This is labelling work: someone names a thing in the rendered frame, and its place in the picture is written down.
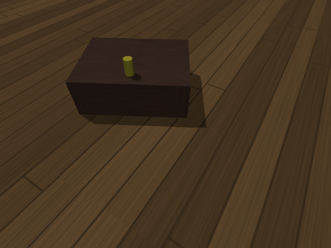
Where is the can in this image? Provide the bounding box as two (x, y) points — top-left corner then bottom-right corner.
(123, 56), (134, 77)

